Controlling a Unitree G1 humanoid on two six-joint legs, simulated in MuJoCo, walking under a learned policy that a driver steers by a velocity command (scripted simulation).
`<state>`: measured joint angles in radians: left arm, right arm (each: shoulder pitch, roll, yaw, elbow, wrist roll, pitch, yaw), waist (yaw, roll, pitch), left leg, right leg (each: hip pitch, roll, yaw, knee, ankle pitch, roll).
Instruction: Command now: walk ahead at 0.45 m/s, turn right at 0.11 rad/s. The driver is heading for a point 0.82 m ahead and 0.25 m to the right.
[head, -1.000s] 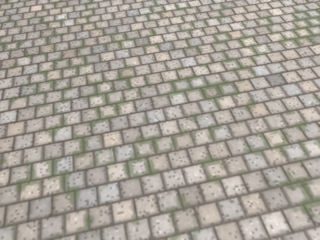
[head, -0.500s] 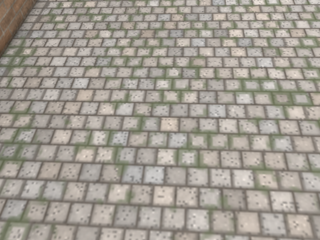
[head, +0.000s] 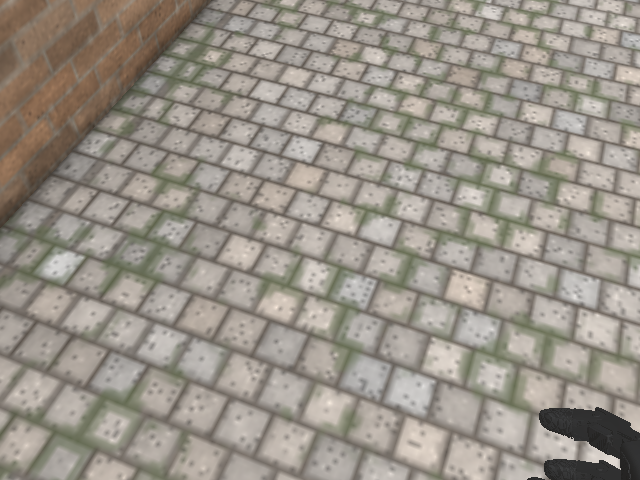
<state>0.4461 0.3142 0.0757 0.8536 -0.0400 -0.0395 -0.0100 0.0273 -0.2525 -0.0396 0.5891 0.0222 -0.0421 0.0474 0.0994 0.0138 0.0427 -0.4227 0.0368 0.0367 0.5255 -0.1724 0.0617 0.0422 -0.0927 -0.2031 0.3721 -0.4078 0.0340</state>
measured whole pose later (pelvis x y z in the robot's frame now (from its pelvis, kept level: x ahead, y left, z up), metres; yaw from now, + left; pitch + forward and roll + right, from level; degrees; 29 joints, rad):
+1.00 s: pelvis +0.54 -0.07 +0.00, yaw -33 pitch +2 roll -1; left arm 0.37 0.31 0.08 0.72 -0.02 -0.03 0.01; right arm 0.05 -0.29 -0.04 0.64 0.00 -0.12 0.02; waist 0.08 0.03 0.02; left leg -0.46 -0.01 -0.07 0.47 -0.03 -0.01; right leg -0.09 0.11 0.23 0.54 -0.46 -0.05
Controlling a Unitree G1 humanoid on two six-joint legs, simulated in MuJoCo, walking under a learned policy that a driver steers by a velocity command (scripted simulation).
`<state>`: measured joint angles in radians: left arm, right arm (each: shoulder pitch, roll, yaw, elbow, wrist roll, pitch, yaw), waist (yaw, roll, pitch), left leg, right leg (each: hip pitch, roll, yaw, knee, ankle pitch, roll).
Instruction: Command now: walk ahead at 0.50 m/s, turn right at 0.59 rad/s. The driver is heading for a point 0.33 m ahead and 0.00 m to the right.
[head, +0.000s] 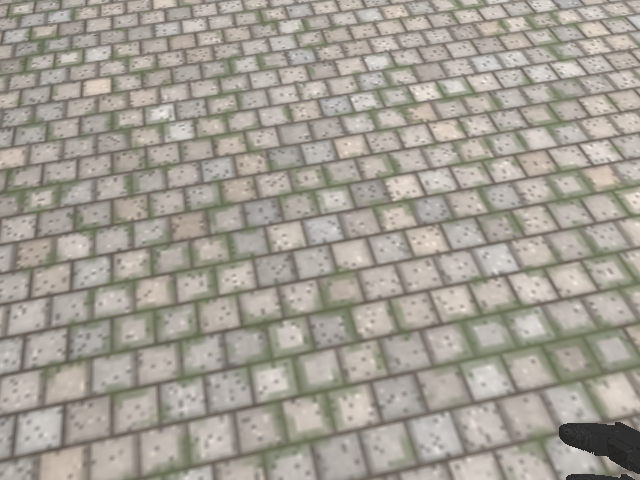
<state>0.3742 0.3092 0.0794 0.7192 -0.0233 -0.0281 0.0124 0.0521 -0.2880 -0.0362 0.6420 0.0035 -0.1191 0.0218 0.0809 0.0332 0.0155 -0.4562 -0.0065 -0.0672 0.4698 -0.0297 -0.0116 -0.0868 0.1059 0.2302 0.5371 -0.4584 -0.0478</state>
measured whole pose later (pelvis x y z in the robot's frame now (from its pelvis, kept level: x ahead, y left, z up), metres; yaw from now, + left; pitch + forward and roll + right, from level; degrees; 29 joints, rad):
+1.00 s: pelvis +0.28 +0.00 +0.01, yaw -8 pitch -1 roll +0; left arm 0.18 0.23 0.04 0.89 0.01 0.01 0.02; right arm 0.22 -0.23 -0.01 0.91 -0.01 -0.02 -0.02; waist 0.00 0.00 0.03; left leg -0.20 0.02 0.00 0.53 -0.32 -0.01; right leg -0.28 0.00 0.02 0.51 -0.21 0.01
